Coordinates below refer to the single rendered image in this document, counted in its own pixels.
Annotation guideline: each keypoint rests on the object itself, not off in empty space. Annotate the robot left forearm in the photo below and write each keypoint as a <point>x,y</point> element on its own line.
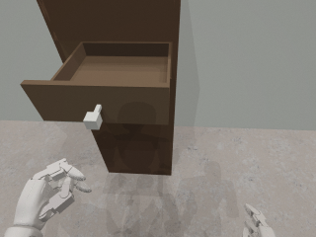
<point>22,231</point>

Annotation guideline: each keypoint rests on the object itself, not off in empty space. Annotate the cabinet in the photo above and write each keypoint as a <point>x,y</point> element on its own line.
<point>128,148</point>

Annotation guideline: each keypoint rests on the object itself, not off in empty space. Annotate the robot left hand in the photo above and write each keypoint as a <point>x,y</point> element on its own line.
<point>32,208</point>

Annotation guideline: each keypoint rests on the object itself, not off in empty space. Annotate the handle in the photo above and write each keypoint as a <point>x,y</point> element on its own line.
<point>93,120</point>

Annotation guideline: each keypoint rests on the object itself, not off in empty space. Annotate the robot right hand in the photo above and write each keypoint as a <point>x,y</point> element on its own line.
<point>263,230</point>

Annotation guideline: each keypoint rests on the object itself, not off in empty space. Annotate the drawer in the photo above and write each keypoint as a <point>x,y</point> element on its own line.
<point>129,79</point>

